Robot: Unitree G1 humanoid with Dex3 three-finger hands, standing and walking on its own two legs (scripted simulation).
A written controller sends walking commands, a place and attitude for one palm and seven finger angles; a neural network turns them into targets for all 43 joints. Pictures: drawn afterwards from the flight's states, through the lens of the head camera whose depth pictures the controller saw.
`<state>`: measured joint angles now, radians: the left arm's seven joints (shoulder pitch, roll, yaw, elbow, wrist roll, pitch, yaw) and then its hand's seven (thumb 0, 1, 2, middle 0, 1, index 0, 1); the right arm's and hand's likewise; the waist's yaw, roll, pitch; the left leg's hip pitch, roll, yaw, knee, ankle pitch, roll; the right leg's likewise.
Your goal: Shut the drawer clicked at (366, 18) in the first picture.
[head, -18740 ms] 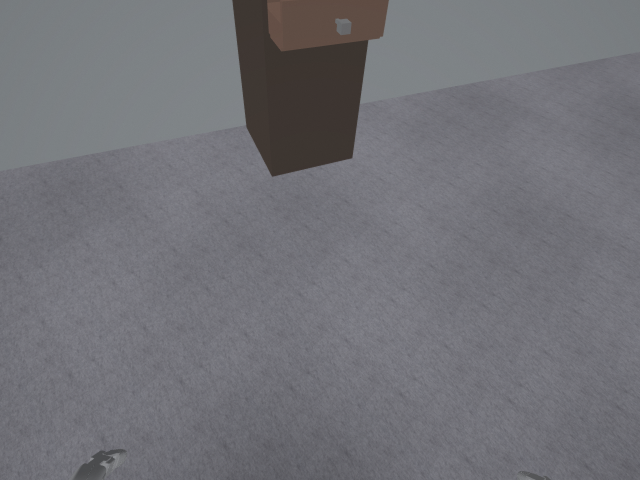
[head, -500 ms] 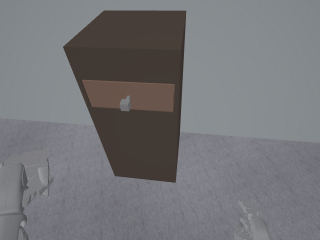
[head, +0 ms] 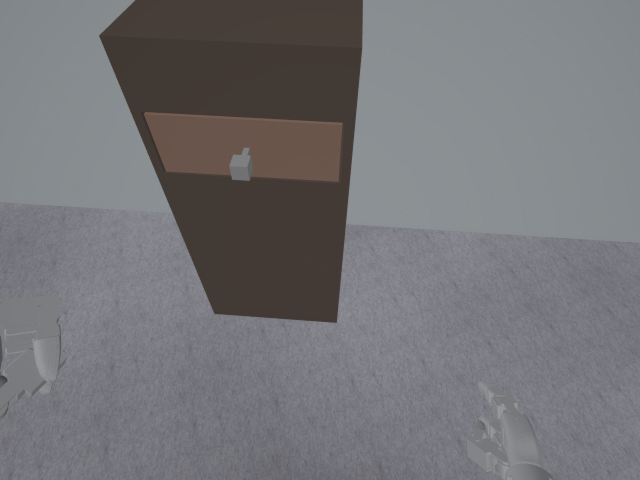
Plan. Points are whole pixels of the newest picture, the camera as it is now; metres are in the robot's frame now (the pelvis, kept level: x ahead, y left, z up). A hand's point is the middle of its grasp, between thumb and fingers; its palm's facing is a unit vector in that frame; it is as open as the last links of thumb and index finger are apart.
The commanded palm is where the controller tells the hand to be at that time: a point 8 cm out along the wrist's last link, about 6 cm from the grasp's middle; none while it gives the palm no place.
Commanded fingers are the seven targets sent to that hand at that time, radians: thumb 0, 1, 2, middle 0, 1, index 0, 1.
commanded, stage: step back with the hand held close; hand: left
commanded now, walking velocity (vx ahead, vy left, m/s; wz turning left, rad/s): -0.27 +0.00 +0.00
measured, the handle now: (243, 161) +0.68 +0.21 -0.03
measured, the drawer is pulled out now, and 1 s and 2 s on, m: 0.00 0.00 0.00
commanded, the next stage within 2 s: stop stepping back and stand still in 0.64 s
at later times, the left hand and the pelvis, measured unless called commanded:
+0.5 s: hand out of the picture +0.10 +0.25 +0.17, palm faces +0.39 -0.79 -0.48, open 3.3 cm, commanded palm +0.05 +0.28 +0.18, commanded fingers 0.00 0.90 0.90 -1.40 -1.60 -1.40 -1.60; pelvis -0.08 +0.00 +0.00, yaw +2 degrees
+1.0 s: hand out of the picture +0.01 +0.28 +0.16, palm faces +0.46 -0.84 -0.29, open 3.3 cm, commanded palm -0.04 +0.31 +0.18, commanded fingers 0.00 0.90 0.90 -1.40 -1.60 -1.40 -1.60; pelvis -0.15 +0.02 -0.02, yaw +3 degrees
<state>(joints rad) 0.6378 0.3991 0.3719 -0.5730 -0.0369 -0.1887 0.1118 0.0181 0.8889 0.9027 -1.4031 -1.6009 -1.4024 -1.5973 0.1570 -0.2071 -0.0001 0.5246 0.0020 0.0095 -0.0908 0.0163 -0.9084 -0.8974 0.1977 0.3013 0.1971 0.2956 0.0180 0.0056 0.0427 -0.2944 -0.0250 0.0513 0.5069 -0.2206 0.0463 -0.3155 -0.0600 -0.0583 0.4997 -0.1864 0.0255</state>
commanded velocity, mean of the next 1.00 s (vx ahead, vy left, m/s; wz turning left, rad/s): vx -0.22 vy -0.01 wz -0.01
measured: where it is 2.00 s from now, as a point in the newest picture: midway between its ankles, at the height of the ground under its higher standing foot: outside the picture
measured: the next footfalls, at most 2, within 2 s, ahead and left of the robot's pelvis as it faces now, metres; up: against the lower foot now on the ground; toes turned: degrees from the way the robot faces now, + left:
right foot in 0.56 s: -0.19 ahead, -0.12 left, +0.00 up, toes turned +0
right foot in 1.18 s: -0.20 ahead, -0.04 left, +0.00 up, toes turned -3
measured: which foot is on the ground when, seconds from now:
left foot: down 0.00-1.00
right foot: down 0.00-0.30, up 0.32-0.54, down 0.56-1.00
